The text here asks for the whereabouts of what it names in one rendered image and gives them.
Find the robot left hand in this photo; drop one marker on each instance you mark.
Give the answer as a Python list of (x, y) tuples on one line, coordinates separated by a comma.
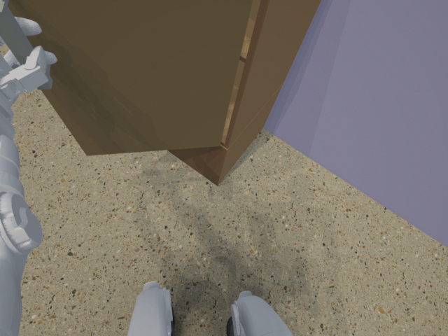
[(16, 78)]

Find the left robot thigh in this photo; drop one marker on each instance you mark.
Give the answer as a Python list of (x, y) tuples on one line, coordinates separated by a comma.
[(152, 313)]

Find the right robot thigh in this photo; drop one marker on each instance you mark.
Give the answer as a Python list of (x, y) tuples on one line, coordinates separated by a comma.
[(252, 316)]

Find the cupboard door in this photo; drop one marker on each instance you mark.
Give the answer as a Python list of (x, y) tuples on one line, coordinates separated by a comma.
[(140, 75)]

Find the robot left forearm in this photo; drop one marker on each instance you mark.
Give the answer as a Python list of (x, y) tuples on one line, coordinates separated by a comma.
[(9, 155)]

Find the handle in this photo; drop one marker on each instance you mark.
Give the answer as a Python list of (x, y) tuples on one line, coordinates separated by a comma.
[(15, 39)]

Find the robot thigh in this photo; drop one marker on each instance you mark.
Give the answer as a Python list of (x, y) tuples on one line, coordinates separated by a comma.
[(152, 313), (252, 316)]

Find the robot left upper arm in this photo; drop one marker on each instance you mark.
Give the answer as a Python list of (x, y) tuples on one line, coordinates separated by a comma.
[(20, 232)]

